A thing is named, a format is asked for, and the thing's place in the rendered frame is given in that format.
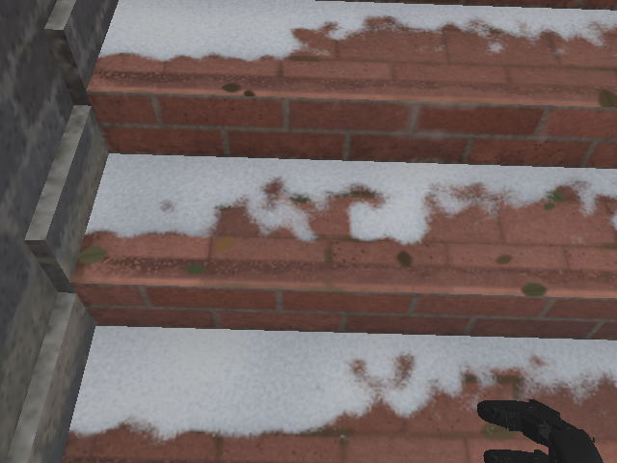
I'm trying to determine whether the right robot hand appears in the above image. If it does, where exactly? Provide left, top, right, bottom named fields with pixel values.
left=477, top=399, right=603, bottom=463

